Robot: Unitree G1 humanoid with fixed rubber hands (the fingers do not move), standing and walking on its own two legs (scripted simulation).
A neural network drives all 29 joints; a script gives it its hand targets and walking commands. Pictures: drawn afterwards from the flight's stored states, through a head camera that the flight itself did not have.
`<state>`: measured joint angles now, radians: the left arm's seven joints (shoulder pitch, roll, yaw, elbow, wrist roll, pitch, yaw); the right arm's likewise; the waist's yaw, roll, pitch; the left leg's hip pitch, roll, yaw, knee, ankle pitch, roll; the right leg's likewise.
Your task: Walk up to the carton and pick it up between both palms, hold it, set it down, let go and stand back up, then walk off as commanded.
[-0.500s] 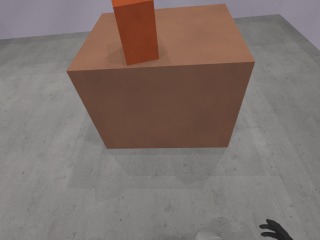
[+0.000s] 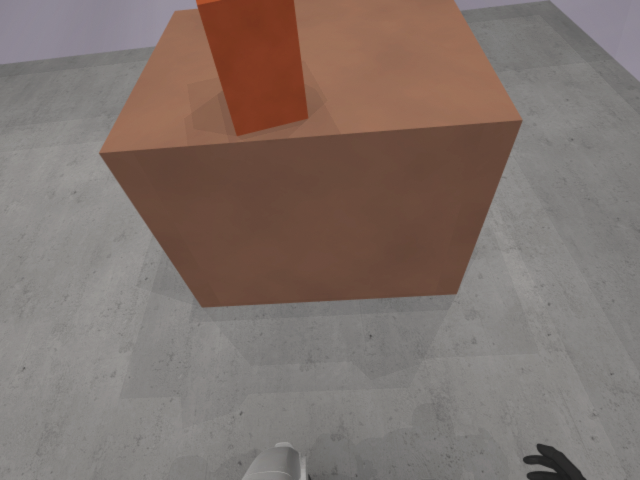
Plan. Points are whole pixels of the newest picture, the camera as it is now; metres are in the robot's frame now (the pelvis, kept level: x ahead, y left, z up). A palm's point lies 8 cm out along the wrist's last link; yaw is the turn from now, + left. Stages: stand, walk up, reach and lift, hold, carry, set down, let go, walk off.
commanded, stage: walk up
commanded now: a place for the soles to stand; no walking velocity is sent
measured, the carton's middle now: (251, 47) +0.91 +0.17 +0.09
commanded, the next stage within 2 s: none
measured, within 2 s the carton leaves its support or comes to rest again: neither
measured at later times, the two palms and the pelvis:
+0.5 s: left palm (88, 435) +0.19 +0.35 -0.07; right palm (547, 457) +0.16 -0.26 -0.13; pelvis +0.11 +0.03 +0.00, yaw -4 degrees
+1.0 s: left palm (99, 384) +0.26 +0.37 -0.09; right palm (515, 393) +0.24 -0.24 -0.12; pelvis +0.18 +0.06 +0.00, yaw -4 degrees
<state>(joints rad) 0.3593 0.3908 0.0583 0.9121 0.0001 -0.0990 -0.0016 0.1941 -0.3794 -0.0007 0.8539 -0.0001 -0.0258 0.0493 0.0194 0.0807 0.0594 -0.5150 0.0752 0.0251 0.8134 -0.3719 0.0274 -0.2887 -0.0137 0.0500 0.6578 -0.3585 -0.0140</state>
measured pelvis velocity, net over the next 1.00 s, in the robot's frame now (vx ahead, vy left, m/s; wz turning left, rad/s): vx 0.18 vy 0.06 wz -0.06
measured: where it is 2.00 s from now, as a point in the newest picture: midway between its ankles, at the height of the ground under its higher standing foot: (327, 466)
